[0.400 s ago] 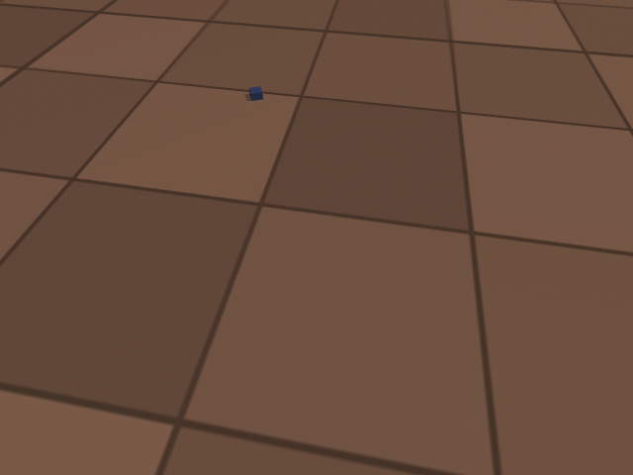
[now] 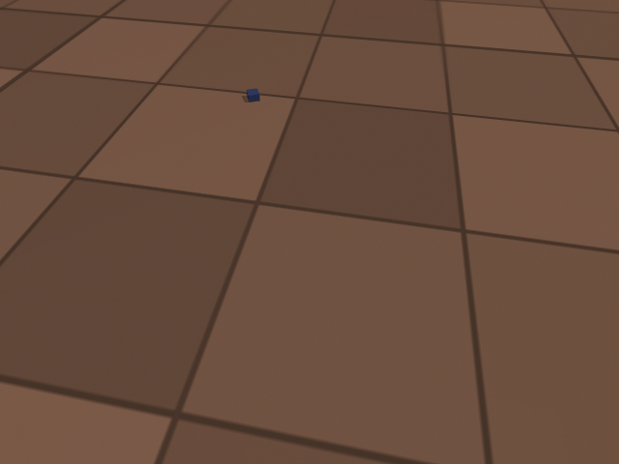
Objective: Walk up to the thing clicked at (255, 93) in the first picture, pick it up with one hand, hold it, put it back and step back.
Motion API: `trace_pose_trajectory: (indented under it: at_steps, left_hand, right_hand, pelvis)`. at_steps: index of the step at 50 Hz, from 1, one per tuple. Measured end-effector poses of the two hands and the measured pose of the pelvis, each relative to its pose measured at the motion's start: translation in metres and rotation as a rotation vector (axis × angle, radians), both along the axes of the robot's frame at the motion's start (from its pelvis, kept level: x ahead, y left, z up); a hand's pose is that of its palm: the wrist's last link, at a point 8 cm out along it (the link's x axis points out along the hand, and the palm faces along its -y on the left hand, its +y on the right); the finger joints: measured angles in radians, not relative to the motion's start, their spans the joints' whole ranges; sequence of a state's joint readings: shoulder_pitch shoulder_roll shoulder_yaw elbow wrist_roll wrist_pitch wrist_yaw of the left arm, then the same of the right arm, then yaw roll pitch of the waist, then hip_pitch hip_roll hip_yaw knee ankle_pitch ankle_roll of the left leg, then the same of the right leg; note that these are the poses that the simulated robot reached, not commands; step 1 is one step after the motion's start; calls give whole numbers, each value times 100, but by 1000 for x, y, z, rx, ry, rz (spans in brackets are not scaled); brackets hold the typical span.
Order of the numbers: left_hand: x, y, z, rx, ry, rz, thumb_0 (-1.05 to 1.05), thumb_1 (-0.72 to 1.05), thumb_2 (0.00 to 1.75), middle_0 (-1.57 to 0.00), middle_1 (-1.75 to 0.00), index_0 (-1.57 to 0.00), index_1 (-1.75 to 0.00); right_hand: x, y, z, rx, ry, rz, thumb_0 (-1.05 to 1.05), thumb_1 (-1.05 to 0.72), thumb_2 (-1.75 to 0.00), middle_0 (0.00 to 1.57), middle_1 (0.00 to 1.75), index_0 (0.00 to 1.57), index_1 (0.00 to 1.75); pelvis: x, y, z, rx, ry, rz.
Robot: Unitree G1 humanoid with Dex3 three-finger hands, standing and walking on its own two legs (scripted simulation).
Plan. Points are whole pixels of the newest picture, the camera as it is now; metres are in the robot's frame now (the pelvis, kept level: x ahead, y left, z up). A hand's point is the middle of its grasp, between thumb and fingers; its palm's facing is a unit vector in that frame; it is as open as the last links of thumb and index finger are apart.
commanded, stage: stand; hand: left
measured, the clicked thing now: (253, 95) +2.20 +0.43 -0.76
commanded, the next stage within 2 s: walk up in 0.72 s
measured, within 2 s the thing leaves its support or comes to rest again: neither
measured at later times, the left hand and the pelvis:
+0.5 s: hand out of the picture +0.06 +0.25 -0.16, palm faces -0.04 -0.94 -0.34, open 7.4 cm; pelvis +0.00 +0.00 +0.00, yaw +0 degrees
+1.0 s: hand (123, 449) +0.15 +0.28 -0.13, palm faces -0.28 -0.84 -0.46, open 7.4 cm; pelvis +0.05 +0.00 -0.02, yaw -14 degrees
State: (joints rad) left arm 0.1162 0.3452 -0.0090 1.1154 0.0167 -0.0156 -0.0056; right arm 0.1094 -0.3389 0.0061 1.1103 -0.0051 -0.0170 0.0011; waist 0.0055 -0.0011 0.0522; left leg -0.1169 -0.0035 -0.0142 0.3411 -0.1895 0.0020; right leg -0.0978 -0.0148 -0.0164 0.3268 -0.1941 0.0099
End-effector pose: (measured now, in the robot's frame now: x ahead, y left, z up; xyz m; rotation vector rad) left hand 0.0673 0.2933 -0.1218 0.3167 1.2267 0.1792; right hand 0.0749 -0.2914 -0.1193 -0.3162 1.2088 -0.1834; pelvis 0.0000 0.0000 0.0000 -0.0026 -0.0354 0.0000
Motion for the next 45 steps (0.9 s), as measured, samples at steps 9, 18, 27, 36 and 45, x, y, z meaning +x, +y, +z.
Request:
trace_pose_trajectory:
  at_steps: [9,18,27,36,45]
  left_hand:
    - [-5,1,0,3,8,3,1,91,90,-20,-30,-20,-30]
    - [-8,0,0,3,17,5,1,91,90,-20,-30,-20,-30]
    - [-8,-1,1,4,19,3,1,91,90,-20,-30,-20,-30]
    - [-4,-2,1,5,16,1,1,91,90,-20,-30,-20,-30]
    - [20,28,10,101,119,-157,1,91,90,-21,-30,-20,-30]
  right_hand:
    - [-2,0,0,0,3,2,0,-90,-90,21,30,21,30]
    - [-5,-2,-1,-1,13,0,1,-90,-90,21,30,21,30]
    - [-7,-4,-2,0,20,-1,1,-90,-90,21,30,21,30]
    - [-7,-5,-2,-1,24,-1,0,-90,-90,21,30,21,30]
    - [10,-35,2,21,-187,-116,1,-90,-90,21,30,21,30]
  pelvis:
    - [-1,0,0,0,-1,0]
    - [-1,-1,0,1,0,-1]
    - [-1,-2,0,1,2,-1]
    - [1,-3,0,1,5,0]
    - [20,7,-14,30,67,-170]
